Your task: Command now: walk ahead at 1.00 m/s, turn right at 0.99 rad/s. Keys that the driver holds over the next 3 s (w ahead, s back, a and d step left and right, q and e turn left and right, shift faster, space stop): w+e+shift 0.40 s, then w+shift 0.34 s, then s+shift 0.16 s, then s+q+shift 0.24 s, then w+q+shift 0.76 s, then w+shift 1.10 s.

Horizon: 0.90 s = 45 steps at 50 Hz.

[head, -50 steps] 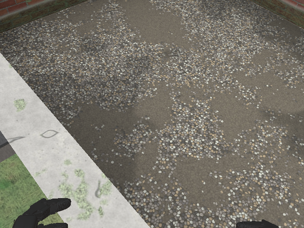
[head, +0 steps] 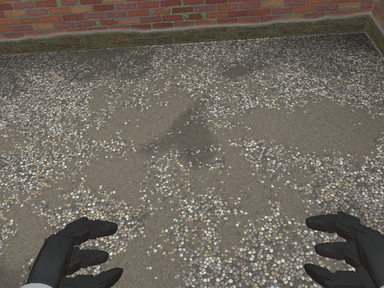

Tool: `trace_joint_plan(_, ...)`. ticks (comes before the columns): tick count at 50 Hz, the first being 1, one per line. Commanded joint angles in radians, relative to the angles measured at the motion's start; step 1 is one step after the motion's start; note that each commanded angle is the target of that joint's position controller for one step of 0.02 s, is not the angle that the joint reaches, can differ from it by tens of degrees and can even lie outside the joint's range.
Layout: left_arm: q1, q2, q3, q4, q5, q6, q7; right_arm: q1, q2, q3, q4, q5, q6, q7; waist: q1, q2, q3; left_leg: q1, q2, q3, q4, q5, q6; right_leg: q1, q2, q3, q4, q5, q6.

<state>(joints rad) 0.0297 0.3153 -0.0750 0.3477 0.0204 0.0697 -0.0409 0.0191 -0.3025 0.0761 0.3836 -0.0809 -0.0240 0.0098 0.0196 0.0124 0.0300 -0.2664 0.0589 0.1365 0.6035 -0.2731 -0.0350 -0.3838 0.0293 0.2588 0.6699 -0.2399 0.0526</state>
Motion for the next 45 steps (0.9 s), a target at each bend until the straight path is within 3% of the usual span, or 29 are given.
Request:
trace_joint_plan(1,-0.069,0.097,0.043,-0.086,-0.006,-0.016,-0.001,-0.101,-0.128,-0.060,-0.068,0.010,-0.009,-0.012,0.011,0.026,-0.055,0.096,0.126,-0.115,-0.177,-0.180,0.040,-0.116,-0.009,-0.042,-0.082,-0.112,-0.034)
trace_joint_plan(4,-0.027,0.160,0.068,-0.073,-0.038,-0.025,-0.003,-0.091,-0.116,-0.069,-0.048,0.021,-0.009,-0.022,0.010,-0.083,-0.061,0.178,0.066,-0.042,-0.065,-0.160,0.046,-0.198,-0.032,0.057,-0.192,-0.118,-0.054)
trace_joint_plan(6,-0.026,0.174,0.075,-0.077,-0.036,-0.023,-0.001,-0.062,-0.099,-0.070,-0.037,0.018,-0.013,-0.022,-0.004,-0.165,-0.062,0.248,0.007,-0.010,-0.003,-0.125,0.048,-0.256,-0.021,0.147,-0.279,-0.152,-0.065)
trace_joint_plan(8,-0.060,0.165,0.076,-0.095,-0.034,-0.017,0.007,0.015,-0.100,-0.075,-0.006,0.002,-0.016,-0.017,-0.040,-0.187,-0.080,0.323,0.003,-0.017,-0.024,-0.123,0.068,-0.301,0.004,0.154,-0.307,-0.201,-0.040)
trace_joint_plan(10,-0.066,0.122,0.076,-0.108,-0.063,-0.025,0.007,0.051,-0.131,-0.094,0.031,-0.005,-0.020,-0.024,-0.052,-0.049,-0.090,0.387,0.126,-0.110,-0.126,-0.197,0.110,-0.370,0.028,0.057,-0.182,-0.228,0.004)
trace_joint_plan(11,-0.050,0.083,0.074,-0.098,-0.079,-0.032,0.007,0.063,-0.166,-0.114,0.063,-0.009,-0.007,-0.028,-0.041,0.101,-0.099,0.325,0.237,-0.184,-0.203,-0.278,0.149,-0.360,0.057,-0.051,0.028,-0.186,0.013)
trace_joint_plan(12,-0.058,0.068,0.072,-0.095,-0.085,-0.041,0.010,0.040,-0.196,-0.131,0.083,-0.003,0.002,-0.037,-0.040,0.175,-0.080,0.240,0.345,-0.193,-0.263,-0.306,0.168,-0.383,0.001,-0.110,0.200,-0.181,0.009)
trace_joint_plan(13,-0.070,0.065,0.074,-0.086,-0.084,-0.043,0.014,0.031,-0.196,-0.135,0.091,0.012,0.002,-0.050,-0.047,0.166,-0.049,0.163,0.370,-0.182,-0.288,-0.274,0.171,-0.373,-0.044,-0.129,0.290,-0.193,0.009)
trace_joint_plan(14,-0.051,0.057,0.069,-0.074,-0.077,-0.041,0.013,-0.004,-0.168,-0.126,0.099,0.040,-0.004,-0.068,-0.025,0.108,-0.032,0.193,0.367,-0.155,-0.285,-0.222,0.154,-0.388,-0.092,-0.128,0.295,-0.147,-0.010)
trace_joint_plan(15,-0.025,0.033,0.064,-0.063,-0.070,-0.037,0.019,-0.002,-0.163,-0.128,0.118,0.053,0.000,-0.077,-0.023,0.104,-0.033,0.185,0.361,-0.109,-0.259,-0.175,0.148,-0.369,-0.118,-0.146,0.306,-0.115,-0.023)
trace_joint_plan(17,-0.019,0.029,0.066,-0.057,-0.073,-0.037,0.024,-0.004,-0.150,-0.127,0.154,0.052,0.000,-0.076,-0.022,0.069,-0.044,0.186,0.355,-0.031,-0.218,-0.149,0.152,-0.331,-0.148,-0.194,0.317,-0.084,-0.056)
trace_joint_plan(20,0.016,0.042,0.079,-0.048,-0.072,-0.032,0.024,-0.027,-0.156,-0.135,0.186,0.061,0.019,-0.057,0.004,-0.012,-0.041,0.138,0.322,0.082,-0.129,-0.123,0.125,-0.188,-0.120,-0.301,0.191,-0.005,-0.097)
trace_joint_plan(21,0.057,0.058,0.091,-0.039,-0.062,-0.024,0.026,-0.010,-0.169,-0.141,0.202,0.078,0.026,-0.054,0.015,-0.072,-0.049,0.154,0.291,0.133,-0.030,-0.021,0.114,-0.126,-0.109,-0.330,0.125,0.015,-0.121)
trace_joint_plan(22,0.152,0.107,0.114,-0.009,-0.061,-0.023,0.020,0.005,-0.166,-0.140,0.189,0.066,0.036,-0.053,0.031,-0.195,-0.094,0.089,0.197,0.175,0.181,0.030,0.089,0.035,-0.055,-0.311,0.043,0.216,-0.162)
trace_joint_plan(23,0.214,0.174,0.130,0.006,-0.067,-0.024,0.011,-0.063,-0.153,-0.129,0.111,0.036,0.040,-0.056,0.072,-0.412,-0.113,-0.167,0.033,0.140,0.530,-0.346,0.025,0.175,-0.059,-0.043,-0.077,0.300,-0.272)
trace_joint_plan(24,0.189,0.217,0.132,-0.004,-0.055,-0.039,-0.003,-0.144,-0.109,-0.120,0.042,0.052,0.018,-0.044,0.064,-0.408,-0.176,-0.459,-0.061,-0.044,0.824,-0.410,-0.009,0.290,-0.152,0.312,-0.214,0.076,-0.378)
trace_joint_plan(25,0.130,0.191,0.111,-0.025,-0.050,-0.051,-0.001,-0.174,-0.133,-0.126,0.038,0.083,0.000,-0.024,0.053,-0.223,-0.234,-0.532,-0.069,-0.179,0.943,-0.331,-0.016,0.289,-0.261,0.391,-0.267,-0.024,-0.396)
trace_joint_plan(26,0.094,0.135,0.092,-0.022,-0.047,-0.057,0.011,-0.097,-0.124,-0.128,0.070,0.094,-0.009,-0.013,0.010,-0.119,-0.248,-0.493,-0.045,-0.215,0.941,-0.276,-0.024,0.202,-0.279,0.342,-0.248,-0.078,-0.365)
trace_joint_plan(27,0.036,0.082,0.074,-0.022,-0.048,-0.063,0.022,-0.023,-0.107,-0.119,0.079,0.074,-0.017,-0.012,-0.034,-0.069,-0.222,-0.462,-0.023,-0.238,0.904,-0.254,-0.031,0.112,-0.272,0.287,-0.181,-0.030,-0.340)
trace_joint_plan(29,-0.066,0.002,0.040,-0.033,-0.033,-0.072,0.026,0.022,-0.063,-0.090,0.064,0.051,-0.023,-0.003,-0.080,-0.098,-0.208,-0.348,-0.005,-0.230,0.725,-0.300,-0.034,-0.012,-0.213,0.161,-0.134,0.072,-0.281)
trace_joint_plan(31,-0.058,0.052,0.052,-0.022,-0.009,-0.076,0.034,0.012,-0.053,-0.065,0.045,0.053,-0.021,0.001,-0.065,-0.106,-0.275,-0.230,-0.014,-0.196,0.484,-0.326,-0.024,0.044,-0.185,0.126,-0.178,0.106,-0.252)
trace_joint_plan(34,-0.076,0.102,0.066,-0.013,-0.024,-0.072,0.044,-0.024,-0.076,-0.045,0.025,0.070,-0.021,0.017,-0.023,-0.099,-0.282,-0.077,-0.017,-0.181,0.218,-0.147,0.021,0.093,-0.215,0.201,-0.279,-0.147,-0.234)
trace_joint_plan(36,-0.166,0.085,0.051,-0.040,-0.026,-0.072,0.035,-0.002,-0.057,-0.031,0.016,0.042,-0.018,0.023,-0.057,-0.093,-0.201,0.071,-0.037,-0.122,0.072,0.030,0.041,-0.015,-0.198,0.168,-0.330,-0.182,-0.206)
trace_joint_plan(37,-0.173,0.065,0.035,-0.052,-0.019,-0.061,0.049,0.001,-0.037,-0.014,0.016,0.016,-0.020,0.015,-0.057,-0.059,-0.187,0.154,-0.034,-0.126,0.025,0.077,0.060,-0.041,-0.193,0.153,-0.334,-0.074,-0.179)
trace_joint_plan(38,-0.152,0.031,0.018,-0.046,-0.011,-0.055,0.051,-0.002,-0.040,-0.009,0.008,0.010,-0.022,0.014,-0.035,-0.012,-0.203,0.191,0.016,-0.181,-0.002,0.179,0.079,-0.017,-0.156,0.116,-0.287,-0.004,-0.150)
trace_joint_plan(39,-0.117,0.007,0.005,-0.035,-0.009,-0.050,0.046,-0.025,-0.049,-0.006,0.009,0.014,-0.020,0.019,-0.007,0.060,-0.229,0.191,0.049,-0.236,-0.013,0.163,0.103,0.019,-0.109,0.038,-0.257,0.021,-0.116)
trace_joint_plan(40,-0.121,0.004,0.001,-0.017,-0.004,-0.046,0.040,-0.029,-0.033,-0.001,0.012,0.029,-0.012,0.022,-0.011,0.068,-0.210,0.156,0.060,-0.254,-0.055,0.128,0.109,0.056,-0.084,0.003,-0.241,0.015,-0.099)
trace_joint_plan(42,-0.114,-0.018,-0.005,0.021,-0.002,-0.031,0.024,0.001,-0.007,0.009,0.036,0.043,0.004,0.023,-0.017,0.011,-0.124,0.099,0.060,-0.258,-0.139,0.028,0.096,0.087,-0.077,0.013,-0.294,-0.046,-0.095)
trace_joint_plan(45,-0.108,-0.015,0.004,0.065,-0.007,-0.024,0.001,0.045,-0.035,-0.004,0.059,0.048,0.014,0.016,-0.031,-0.056,0.001,0.093,0.049,-0.255,-0.190,-0.030,0.101,0.035,-0.069,0.034,-0.358,-0.050,-0.113)
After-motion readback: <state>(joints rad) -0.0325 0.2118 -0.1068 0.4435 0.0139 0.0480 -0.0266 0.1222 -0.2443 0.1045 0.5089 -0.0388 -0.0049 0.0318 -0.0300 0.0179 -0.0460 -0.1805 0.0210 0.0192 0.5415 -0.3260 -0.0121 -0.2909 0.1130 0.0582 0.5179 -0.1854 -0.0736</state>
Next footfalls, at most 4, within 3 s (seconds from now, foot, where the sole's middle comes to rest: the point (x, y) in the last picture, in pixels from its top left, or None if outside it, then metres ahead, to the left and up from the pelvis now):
0.74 left None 0.10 0.08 -0.76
1.72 right None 0.14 -0.14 -0.76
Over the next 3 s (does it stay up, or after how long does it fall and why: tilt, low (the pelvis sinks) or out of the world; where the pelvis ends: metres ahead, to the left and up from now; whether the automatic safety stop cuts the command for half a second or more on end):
stays up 0.08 -0.06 0.02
